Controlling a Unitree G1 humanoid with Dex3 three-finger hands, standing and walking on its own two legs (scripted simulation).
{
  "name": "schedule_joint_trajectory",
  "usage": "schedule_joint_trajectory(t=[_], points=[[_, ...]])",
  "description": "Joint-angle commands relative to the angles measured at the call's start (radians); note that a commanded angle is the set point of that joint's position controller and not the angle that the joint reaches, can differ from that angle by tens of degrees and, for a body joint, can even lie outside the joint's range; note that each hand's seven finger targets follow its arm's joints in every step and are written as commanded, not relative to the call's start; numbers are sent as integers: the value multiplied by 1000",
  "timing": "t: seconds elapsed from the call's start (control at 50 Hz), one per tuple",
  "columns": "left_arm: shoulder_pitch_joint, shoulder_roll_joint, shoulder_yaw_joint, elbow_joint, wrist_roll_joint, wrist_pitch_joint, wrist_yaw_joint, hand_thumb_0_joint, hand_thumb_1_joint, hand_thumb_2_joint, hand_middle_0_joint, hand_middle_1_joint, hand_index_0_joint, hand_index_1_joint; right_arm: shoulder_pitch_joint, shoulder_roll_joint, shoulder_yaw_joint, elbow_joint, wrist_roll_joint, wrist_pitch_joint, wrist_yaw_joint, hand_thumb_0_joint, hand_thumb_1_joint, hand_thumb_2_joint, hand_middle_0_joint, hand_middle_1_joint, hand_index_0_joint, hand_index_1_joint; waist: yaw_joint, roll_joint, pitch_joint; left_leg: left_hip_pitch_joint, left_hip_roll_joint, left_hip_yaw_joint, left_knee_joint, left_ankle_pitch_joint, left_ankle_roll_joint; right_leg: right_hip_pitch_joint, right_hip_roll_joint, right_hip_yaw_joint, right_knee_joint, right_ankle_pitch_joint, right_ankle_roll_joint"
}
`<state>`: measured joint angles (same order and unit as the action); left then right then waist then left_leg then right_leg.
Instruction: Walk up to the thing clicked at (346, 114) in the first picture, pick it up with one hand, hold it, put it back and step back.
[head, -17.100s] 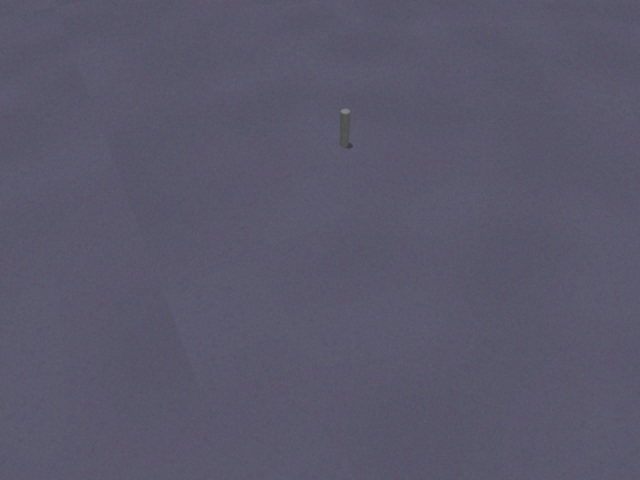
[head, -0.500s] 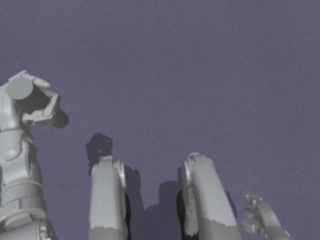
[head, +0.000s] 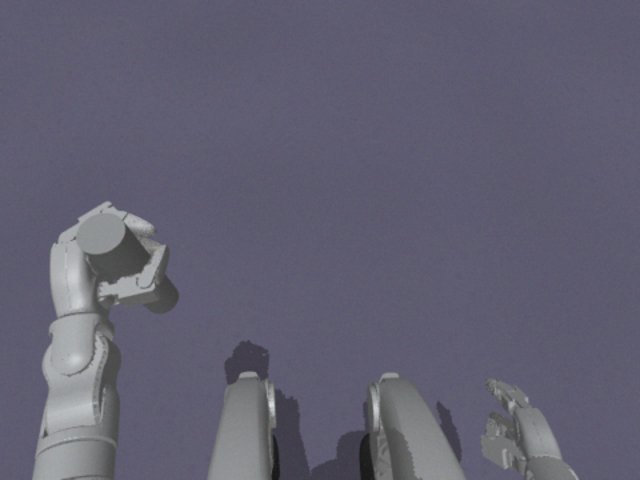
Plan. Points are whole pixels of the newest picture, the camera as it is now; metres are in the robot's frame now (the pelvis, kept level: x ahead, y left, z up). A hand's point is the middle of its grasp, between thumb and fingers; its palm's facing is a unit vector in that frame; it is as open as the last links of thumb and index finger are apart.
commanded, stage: lift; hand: left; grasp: from the side
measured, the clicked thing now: (137, 271) +0.36 +0.23 -0.01
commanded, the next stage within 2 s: hold in 1.14 s
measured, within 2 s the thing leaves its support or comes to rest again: neither
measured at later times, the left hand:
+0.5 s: hand (119, 221) +0.36 +0.20 +0.12, palm faces +0.19 -0.98 -0.05, open 5.9 cm
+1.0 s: hand (125, 192) +0.37 +0.18 +0.16, palm faces +0.20 -0.98 -0.03, open 5.9 cm
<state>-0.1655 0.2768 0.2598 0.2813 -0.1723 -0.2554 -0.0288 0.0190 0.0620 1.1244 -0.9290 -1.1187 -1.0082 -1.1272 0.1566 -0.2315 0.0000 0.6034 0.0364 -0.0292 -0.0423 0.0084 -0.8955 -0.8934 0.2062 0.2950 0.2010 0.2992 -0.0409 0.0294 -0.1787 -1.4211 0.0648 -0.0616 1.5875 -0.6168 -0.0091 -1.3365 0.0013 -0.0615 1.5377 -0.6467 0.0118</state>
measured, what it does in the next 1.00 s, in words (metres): rises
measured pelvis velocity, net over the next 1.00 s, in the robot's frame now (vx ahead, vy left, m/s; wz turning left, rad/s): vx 0.04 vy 0.00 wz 0.04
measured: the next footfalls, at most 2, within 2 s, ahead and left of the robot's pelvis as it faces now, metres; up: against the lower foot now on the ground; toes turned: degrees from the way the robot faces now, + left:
none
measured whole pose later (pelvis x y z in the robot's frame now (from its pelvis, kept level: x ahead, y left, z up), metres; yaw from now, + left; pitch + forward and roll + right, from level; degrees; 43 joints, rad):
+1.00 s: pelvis +0.04 +0.00 +0.13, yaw +2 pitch +11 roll -2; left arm -0.11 0.18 0.14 0.38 -0.14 -0.33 0.02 0.02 0.06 1.12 -0.93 -1.12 -1.01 -1.13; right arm 0.22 -0.21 0.01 0.64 0.00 -0.03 -0.03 0.01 -0.91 -0.90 0.21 0.30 0.20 0.30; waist -0.03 0.02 -0.07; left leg -0.75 0.06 -0.02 1.01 -0.46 -0.02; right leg -0.68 0.00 -0.04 0.97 -0.48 0.01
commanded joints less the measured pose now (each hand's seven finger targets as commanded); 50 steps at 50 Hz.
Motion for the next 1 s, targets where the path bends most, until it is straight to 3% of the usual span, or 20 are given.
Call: schedule_joint_trajectory(t=[0.0, 0.06, 0.1, 0.2, 0.24, 0.3, 0.36, 0.52, 0.62, 0.64, 0.72, 0.8, 0.88, 0.98], points=[[-282, 166, 49, -265, -21, -100, 17, 0, 489, 1219, -1240, -1333, -1266, -1315, 58, -146, -59, -85, -2, -45, -20, 0, -889, -892, 201, 300, 201, 300, -22, 84, -400, 479, -31, -16, -306, 212, 20, 260, 19, 17, -282, 270, -32], [-278, 162, 26, -241, -10, -102, 15, 0, 460, 1215, -1248, -1333, -1271, -1319, 61, -143, -56, -85, -4, -52, -18, 0, -895, -894, 201, 299, 200, 299, -17, 96, -383, 541, -32, -5, -350, 233, 18, 308, 17, 20, -332, 286, -33], [-250, 128, -13, -236, -6, -103, 9, 0, 463, 1202, -1244, -1322, -1267, -1307, 75, -144, -56, -82, -6, -56, -15, 0, -893, -893, 201, 299, 200, 299, -18, 94, -381, 601, -29, -9, -382, 284, 13, 334, 16, 12, -356, 325, -34], [-233, 132, -2, -260, -11, -118, 9, 0, 418, 1180, -1251, -1317, -1273, -1303, 72, -138, -53, -84, -9, -62, -4, 0, -900, -894, 201, 299, 200, 299, 11, 116, -365, 700, -28, -14, -461, 339, 4, 403, 18, 2, -411, 352, -36], [-227, 125, 5, -250, -12, -121, 21, 0, 462, 1180, -1244, -1304, -1265, -1290, 87, -138, -54, -83, -13, -59, -5, 0, -899, -894, 200, 299, 200, 299, 3, 97, -375, 721, -26, -11, -473, 388, 7, 447, 19, 1, -433, 393, -35], [-235, 122, 5, -248, -9, -135, 33, 0, 427, 1184, -1239, -1307, -1258, -1296, 78, -132, -49, -85, -16, -58, -5, 0, -901, -895, 200, 300, 200, 300, 9, 81, -339, 731, -31, -4, -511, 372, 8, 487, 18, 4, -466, 392, -33], [-252, 104, -22, -260, 1, -144, 39, 0, 426, 1184, -1234, -1300, -1253, -1289, 87, -126, -46, -83, -22, -55, -6, 0, -900, -895, 200, 300, 200, 300, -5, 61, -337, 751, -32, 3, -534, 383, 11, 530, 20, 4, -498, 414, -30], [-246, 67, -47, -222, 5, -152, 45, 0, 483, 1202, -1237, -1302, -1253, -1294, 74, -124, -46, -89, -27, -56, -8, 0, -899, -895, 200, 299, 200, 299, 2, 68, -278, 823, -33, 7, -632, 318, 4, 586, 19, 2, -579, 362, -30], [-228, 73, -34, -210, 6, -156, 50, 0, 505, 1193, -1211, -1280, -1227, -1271, 79, -117, -44, -85, -30, -52, -10, 0, -896, -895, 200, 299, 200, 299, 13, 30, -272, 836, -37, 23, -651, 372, 8, 666, 18, 9, -619, 422, -25], [-237, 52, -59, -213, 9, -158, 49, 0, 501, 1191, -1216, -1283, -1233, -1274, 77, -111, -42, -84, -32, -50, -11, 0, -897, -895, 200, 299, 200, 299, 1, 20, -255, 827, -40, 26, -652, 365, 10, 670, 18, 11, -629, 421, -22], [-249, 60, -45, -218, 5, -170, 49, 0, 500, 1201, -1210, -1286, -1226, -1278, 82, -111, -42, -77, -34, -50, -10, 0, -897, -895, 200, 300, 200, 300, 10, 29, -272, 877, -37, 30, -669, 419, 10, 707, 16, 15, -644, 468, -23], [-263, 45, -67, -213, 11, -176, 47, 0, 477, 1203, -1205, -1284, -1220, -1277, 74, -110, -41, -70, -37, -46, -8, 0, -896, -895, 200, 300, 200, 300, 0, 56, -228, 904, -39, 35, -695, 418, 7, 716, 15, 17, -669, 469, -22], [-251, 53, -50, -199, 10, -180, 52, 0, 447, 1194, -1214, -1284, -1226, -1281, 68, -112, -42, -73, -39, -43, -5, 0, -902, -897, 200, 300, 200, 300, 8, 37, -238, 925, -38, 35, -710, 448, 9, 759, 15, 17, -687, 494, -20], [-250, 27, -66, -195, -1, -186, 46, 0, 455, 1201, -1215, -1284, -1225, -1283, 69, -106, -41, -63, -40, -38, -3, 0, -901, -897, 200, 300, 200, 300, 0, 17, -235, 925, -42, 46, -714, 460, 15, 798, 11, 28, -713, 531, -12]])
